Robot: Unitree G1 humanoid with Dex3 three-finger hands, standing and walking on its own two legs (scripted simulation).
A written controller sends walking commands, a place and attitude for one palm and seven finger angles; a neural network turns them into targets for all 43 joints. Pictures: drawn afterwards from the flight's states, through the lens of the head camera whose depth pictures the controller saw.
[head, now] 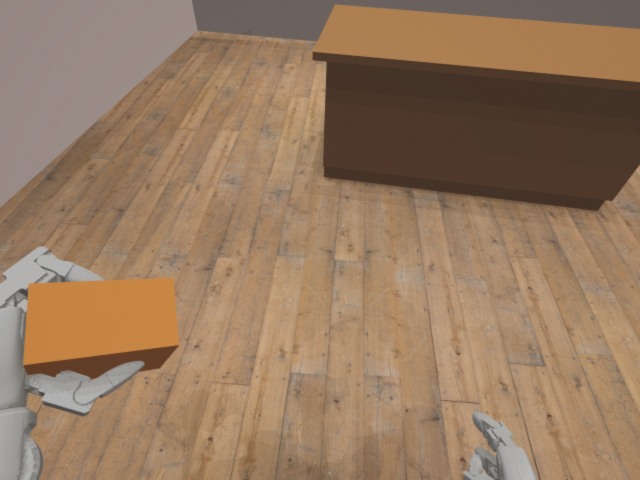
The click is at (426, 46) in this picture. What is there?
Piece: table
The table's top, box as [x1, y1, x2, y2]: [313, 4, 639, 90]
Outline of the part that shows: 313,50 313,59 315,60 639,90 639,29 335,4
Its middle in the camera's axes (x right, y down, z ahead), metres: +0.74 -0.83 +1.64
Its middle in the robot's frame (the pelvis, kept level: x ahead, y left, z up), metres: +1.81 -0.64 -0.12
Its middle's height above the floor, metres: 0.65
